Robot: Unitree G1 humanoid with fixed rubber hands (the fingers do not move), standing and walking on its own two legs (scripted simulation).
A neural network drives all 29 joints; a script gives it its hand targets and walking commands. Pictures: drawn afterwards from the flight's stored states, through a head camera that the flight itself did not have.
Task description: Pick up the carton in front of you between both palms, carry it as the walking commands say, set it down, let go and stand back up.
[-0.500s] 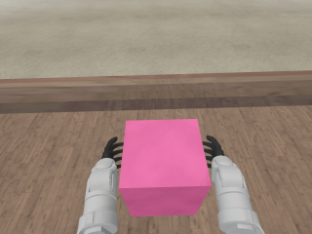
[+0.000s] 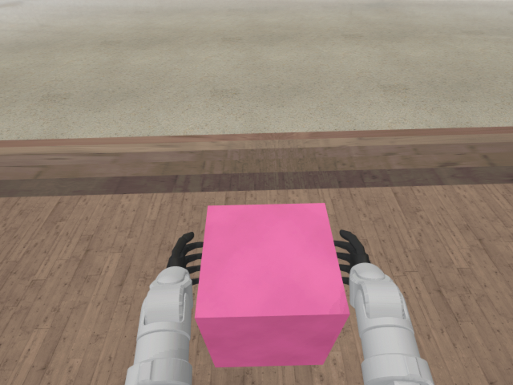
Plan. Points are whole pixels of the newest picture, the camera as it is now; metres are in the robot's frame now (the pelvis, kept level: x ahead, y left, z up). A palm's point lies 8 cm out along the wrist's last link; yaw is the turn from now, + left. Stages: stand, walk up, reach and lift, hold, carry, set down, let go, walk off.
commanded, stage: reach and lift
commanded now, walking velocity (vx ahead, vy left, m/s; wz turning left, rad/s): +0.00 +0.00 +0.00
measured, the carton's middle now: (267, 288) +0.30 +0.00 -0.04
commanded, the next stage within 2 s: hold in 0.04 s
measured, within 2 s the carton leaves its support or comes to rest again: neither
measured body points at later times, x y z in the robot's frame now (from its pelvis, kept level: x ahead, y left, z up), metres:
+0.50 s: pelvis -0.01 +0.00 +0.00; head -0.06 +0.00 +0.45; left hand +0.29 +0.15 +0.04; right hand +0.29 -0.15 +0.04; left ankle +0.00 +0.13 -0.74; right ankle +0.01 -0.13 -0.74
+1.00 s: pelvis +0.00 +0.00 +0.00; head -0.05 +0.00 +0.45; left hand +0.30 +0.15 +0.04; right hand +0.29 -0.15 +0.04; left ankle +0.00 +0.13 -0.74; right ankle +0.01 -0.13 -0.74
